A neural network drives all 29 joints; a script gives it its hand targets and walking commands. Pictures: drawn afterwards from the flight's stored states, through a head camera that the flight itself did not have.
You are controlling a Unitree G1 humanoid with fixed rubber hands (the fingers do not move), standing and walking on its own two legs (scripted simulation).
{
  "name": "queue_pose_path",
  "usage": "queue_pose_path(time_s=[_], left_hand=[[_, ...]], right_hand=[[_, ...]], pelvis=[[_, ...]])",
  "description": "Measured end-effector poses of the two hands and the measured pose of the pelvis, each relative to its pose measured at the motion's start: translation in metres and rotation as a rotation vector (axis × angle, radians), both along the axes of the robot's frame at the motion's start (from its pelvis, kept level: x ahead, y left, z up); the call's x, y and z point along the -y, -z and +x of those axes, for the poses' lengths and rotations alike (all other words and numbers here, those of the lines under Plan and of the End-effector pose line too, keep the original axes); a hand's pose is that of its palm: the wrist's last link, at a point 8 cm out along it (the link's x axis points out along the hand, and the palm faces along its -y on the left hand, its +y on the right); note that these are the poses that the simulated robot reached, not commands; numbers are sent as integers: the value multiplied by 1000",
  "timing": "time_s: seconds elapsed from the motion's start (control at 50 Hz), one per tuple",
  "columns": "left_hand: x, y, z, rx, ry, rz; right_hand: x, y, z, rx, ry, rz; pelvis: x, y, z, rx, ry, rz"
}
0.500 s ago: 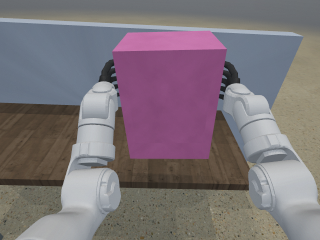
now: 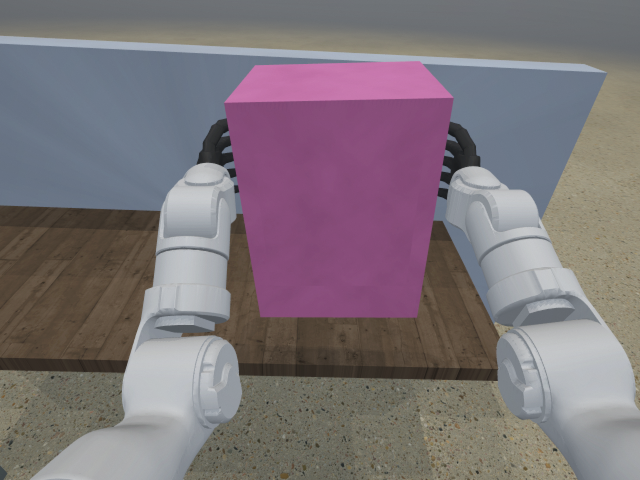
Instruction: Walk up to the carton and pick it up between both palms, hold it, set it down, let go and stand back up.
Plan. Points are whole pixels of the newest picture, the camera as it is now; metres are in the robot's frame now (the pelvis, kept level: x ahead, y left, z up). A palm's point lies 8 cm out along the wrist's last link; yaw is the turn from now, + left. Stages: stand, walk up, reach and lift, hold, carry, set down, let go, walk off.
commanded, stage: hold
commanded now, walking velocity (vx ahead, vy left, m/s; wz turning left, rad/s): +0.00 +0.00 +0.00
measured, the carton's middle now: (337, 193) +0.42 -0.01 +0.23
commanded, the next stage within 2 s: none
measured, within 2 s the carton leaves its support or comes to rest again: neither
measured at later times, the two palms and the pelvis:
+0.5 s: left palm (213, 178) +0.39 +0.15 +0.26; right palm (462, 181) +0.38 -0.15 +0.27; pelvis +0.00 +0.00 +0.00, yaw +0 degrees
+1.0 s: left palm (214, 178) +0.39 +0.15 +0.26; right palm (462, 180) +0.38 -0.15 +0.27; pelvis +0.00 +0.00 +0.00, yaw +0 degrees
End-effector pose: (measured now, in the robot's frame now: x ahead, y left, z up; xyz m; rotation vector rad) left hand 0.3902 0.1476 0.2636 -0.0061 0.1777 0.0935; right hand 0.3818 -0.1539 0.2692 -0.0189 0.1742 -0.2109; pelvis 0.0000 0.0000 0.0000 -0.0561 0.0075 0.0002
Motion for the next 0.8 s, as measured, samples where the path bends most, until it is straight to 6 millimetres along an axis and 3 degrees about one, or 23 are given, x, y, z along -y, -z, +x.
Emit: queue_pose_path(time_s=[0.8], left_hand=[[0, 0, 1, -1, -1, 1]], right_hand=[[0, 0, 1, 0, -1, 1]], pelvis=[[0, 0, 1, -1, 0, 0]])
